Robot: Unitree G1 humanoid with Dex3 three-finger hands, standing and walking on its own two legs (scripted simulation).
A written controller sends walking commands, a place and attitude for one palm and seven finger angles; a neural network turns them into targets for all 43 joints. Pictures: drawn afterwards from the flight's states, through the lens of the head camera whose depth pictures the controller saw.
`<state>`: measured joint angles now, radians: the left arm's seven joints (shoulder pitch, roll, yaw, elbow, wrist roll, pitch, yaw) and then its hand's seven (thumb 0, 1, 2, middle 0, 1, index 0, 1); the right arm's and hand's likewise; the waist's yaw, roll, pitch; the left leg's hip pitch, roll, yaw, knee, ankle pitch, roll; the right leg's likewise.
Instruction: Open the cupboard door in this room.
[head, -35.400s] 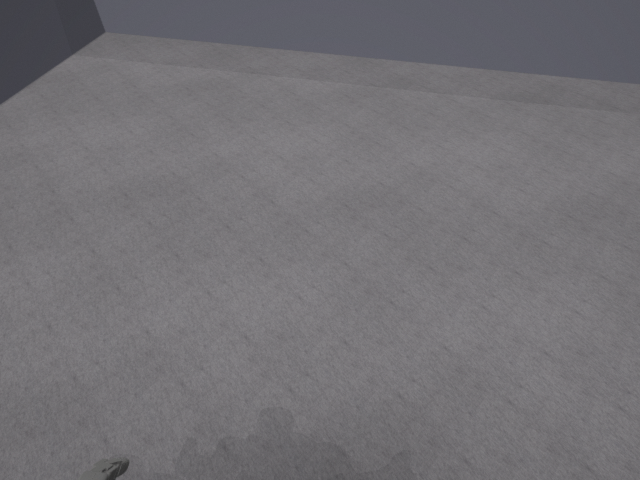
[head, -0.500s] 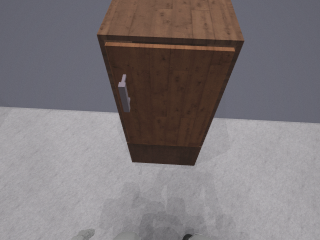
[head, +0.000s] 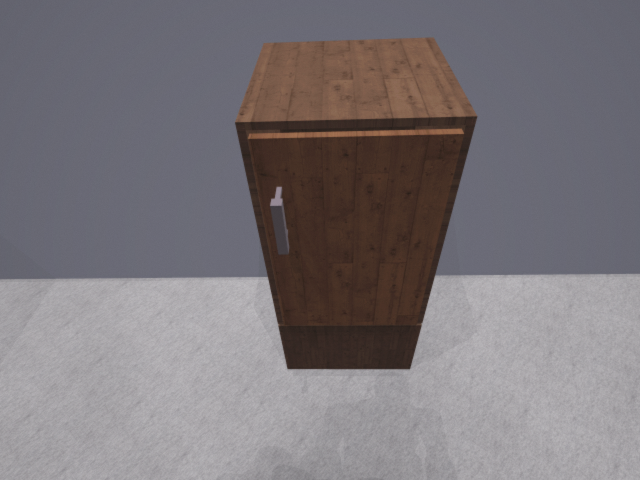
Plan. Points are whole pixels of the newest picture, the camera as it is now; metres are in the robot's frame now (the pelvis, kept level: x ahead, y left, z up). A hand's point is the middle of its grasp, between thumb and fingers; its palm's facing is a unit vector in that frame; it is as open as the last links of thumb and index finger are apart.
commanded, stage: come to a stop and stand still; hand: left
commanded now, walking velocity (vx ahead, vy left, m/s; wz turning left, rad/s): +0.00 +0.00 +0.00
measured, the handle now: (281, 220) +0.59 +0.12 -0.04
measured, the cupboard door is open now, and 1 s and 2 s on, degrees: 0 0 0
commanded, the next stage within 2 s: look again from close up in 0.12 s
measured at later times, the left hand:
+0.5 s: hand out of the picture +0.01 +0.14 -0.17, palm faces +0.03 -0.98 -0.20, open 7.3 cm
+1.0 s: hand (213, 456) +0.17 +0.16 -0.06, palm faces +0.31 -0.94 -0.16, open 7.3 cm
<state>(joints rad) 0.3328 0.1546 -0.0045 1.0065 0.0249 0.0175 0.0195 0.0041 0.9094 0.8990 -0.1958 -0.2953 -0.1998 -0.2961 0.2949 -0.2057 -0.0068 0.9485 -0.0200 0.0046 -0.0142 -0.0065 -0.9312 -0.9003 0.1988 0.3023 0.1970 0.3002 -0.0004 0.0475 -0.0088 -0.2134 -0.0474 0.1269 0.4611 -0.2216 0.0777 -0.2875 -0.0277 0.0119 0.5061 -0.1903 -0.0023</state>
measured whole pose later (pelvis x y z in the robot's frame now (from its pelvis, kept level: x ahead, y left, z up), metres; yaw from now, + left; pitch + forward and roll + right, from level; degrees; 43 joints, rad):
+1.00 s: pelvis +0.03 -0.04 -0.01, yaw +5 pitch +1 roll +1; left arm 0.46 0.18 0.03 0.29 -0.18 -0.11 0.09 0.04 0.92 0.88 -0.20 -0.32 -0.20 -0.32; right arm 0.34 -0.23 0.01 0.84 0.04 -0.24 -0.08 0.01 -0.91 -0.90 0.20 0.30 0.20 0.30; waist -0.03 0.03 -0.03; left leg -0.30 -0.01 0.02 0.58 -0.30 0.01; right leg -0.33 0.00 -0.09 0.59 -0.29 -0.04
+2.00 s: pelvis +0.01 -0.01 -0.09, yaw +4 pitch +16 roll -4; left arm 0.26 0.33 0.29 0.14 -0.33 -0.41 -0.39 0.00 -0.25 0.41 -0.28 -1.04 -0.28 -1.04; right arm 0.25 -0.28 0.01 0.51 0.03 -0.21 -0.04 0.01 -0.91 -0.90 0.20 0.30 0.20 0.30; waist -0.03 0.00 -0.14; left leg -0.92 -0.01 -0.01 1.18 -0.53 0.06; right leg -0.91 0.00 -0.10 1.09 -0.46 -0.01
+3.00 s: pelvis +0.02 -0.01 -0.08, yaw +3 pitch +17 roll -4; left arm 0.01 0.43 0.43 0.41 -0.38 -0.37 -0.55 -0.01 -0.50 0.30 -0.30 -1.20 -0.30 -1.20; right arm 0.26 -0.28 0.05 0.52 0.03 -0.18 -0.04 0.01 -0.90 -0.90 0.20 0.30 0.20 0.30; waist -0.02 0.01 -0.13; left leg -0.91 0.00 -0.01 1.14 -0.53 0.05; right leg -0.89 0.01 -0.10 1.04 -0.45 -0.02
